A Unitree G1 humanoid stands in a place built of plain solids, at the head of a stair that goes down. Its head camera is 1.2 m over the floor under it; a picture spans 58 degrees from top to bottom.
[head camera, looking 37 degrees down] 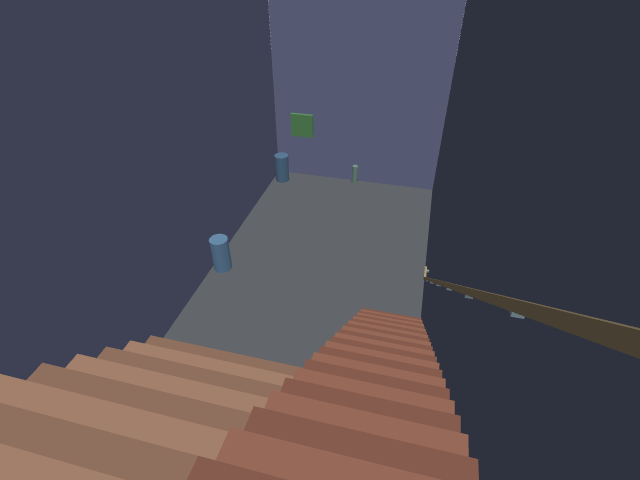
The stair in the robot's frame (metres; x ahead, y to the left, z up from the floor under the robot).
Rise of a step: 0.20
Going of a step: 0.23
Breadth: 1.09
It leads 14 degrees to the right of straight ahead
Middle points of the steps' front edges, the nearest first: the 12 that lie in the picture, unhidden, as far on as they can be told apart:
0.88 -0.14 -0.58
1.11 -0.19 -0.78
1.33 -0.25 -0.97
1.55 -0.31 -1.17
1.77 -0.36 -1.37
2.00 -0.42 -1.56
2.22 -0.47 -1.75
2.44 -0.53 -1.95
2.67 -0.59 -2.14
2.89 -0.64 -2.34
3.11 -0.70 -2.54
3.34 -0.76 -2.73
